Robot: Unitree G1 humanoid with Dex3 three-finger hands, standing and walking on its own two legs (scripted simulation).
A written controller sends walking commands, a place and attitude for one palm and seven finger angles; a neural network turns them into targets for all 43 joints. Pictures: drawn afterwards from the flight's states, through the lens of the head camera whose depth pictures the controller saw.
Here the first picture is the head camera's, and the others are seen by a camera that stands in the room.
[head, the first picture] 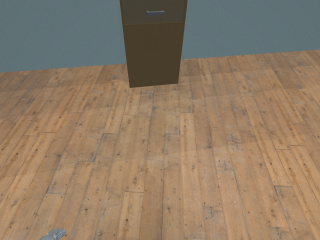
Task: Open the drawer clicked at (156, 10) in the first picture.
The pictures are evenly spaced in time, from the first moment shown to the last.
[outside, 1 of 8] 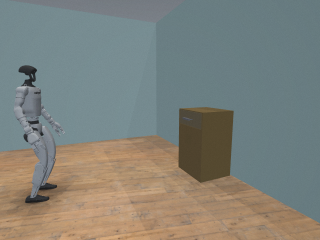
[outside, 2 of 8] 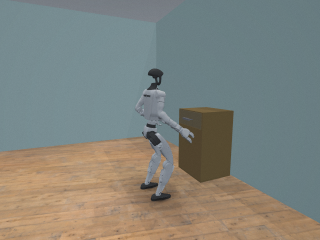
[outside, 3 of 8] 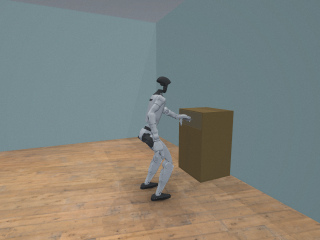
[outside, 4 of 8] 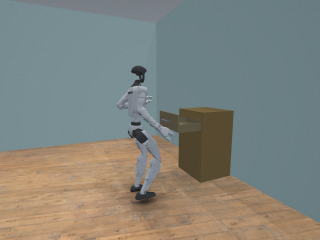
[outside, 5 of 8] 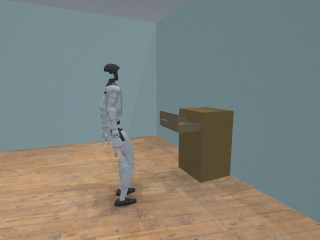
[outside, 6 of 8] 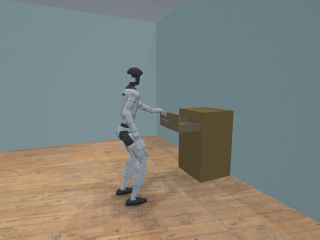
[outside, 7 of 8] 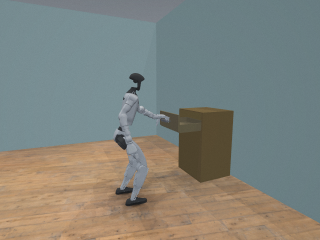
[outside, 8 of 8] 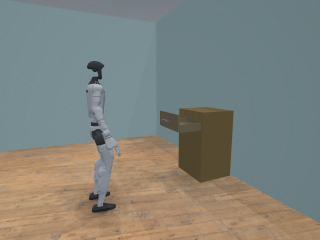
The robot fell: no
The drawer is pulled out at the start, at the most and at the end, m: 0.00 0.30 0.29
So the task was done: yes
